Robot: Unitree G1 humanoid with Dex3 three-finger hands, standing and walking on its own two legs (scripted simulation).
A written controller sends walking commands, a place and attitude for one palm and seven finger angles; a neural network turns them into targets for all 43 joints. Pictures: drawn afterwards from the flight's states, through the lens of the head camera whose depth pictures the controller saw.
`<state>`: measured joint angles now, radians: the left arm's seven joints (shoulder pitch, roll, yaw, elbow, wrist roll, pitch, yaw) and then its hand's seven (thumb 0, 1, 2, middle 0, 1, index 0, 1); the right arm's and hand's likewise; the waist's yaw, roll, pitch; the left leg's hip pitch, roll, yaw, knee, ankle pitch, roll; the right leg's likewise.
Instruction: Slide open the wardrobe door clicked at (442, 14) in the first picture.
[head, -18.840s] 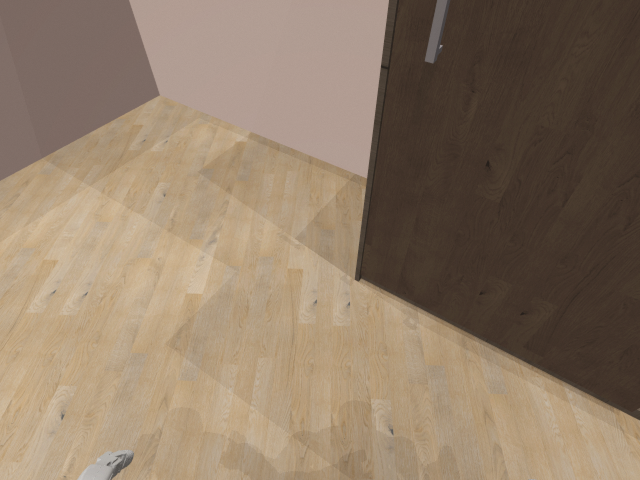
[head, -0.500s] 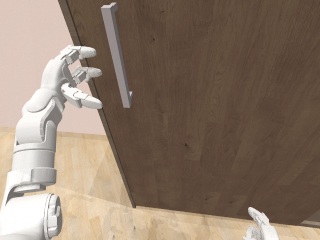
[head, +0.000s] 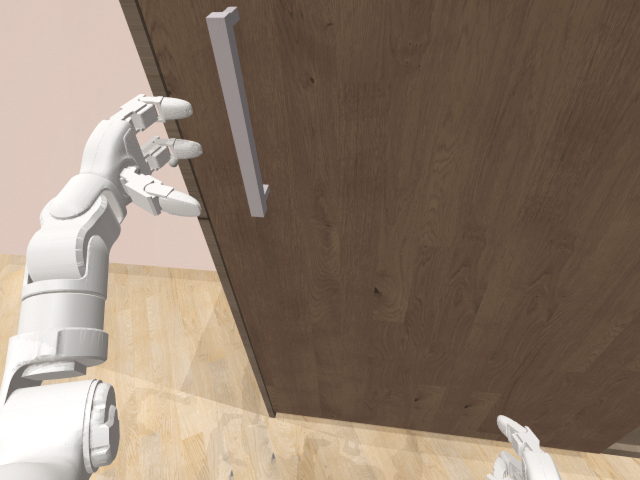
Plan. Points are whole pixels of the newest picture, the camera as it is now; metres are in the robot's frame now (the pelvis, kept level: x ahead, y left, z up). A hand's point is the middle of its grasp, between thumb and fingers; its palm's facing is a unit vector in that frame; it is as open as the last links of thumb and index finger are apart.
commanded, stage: move the hooked fingers beside the handle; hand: left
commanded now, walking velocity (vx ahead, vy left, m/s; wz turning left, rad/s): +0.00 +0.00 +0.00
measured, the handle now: (246, 125) +0.45 +0.11 +0.25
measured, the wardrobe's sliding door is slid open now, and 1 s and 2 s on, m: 0.00 0.00 0.00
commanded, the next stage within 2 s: none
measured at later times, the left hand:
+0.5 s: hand (176, 164) +0.38 +0.18 +0.24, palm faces -0.05 -1.00 -0.04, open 14.0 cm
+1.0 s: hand (170, 157) +0.39 +0.19 +0.25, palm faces -0.01 -1.00 -0.06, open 14.0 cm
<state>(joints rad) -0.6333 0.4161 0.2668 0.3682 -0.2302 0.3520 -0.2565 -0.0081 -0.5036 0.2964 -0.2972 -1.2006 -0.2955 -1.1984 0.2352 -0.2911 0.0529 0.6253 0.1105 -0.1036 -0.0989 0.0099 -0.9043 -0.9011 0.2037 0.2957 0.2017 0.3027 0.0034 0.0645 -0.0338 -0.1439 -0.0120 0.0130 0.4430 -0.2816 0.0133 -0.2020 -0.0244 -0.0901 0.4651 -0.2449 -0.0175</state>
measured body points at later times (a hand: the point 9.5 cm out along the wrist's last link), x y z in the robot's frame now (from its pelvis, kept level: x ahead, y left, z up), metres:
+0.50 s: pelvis +0.00 +0.00 +0.00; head -0.01 -0.02 +0.45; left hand +0.38 +0.23 +0.25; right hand +0.17 -0.24 -0.09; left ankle -0.03 +0.11 -0.74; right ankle +0.00 -0.11 -0.74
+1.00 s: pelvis +0.01 +0.00 +0.00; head -0.02 -0.03 +0.45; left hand +0.38 +0.24 +0.26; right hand +0.18 -0.24 -0.09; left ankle -0.03 +0.11 -0.74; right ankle +0.00 -0.11 -0.74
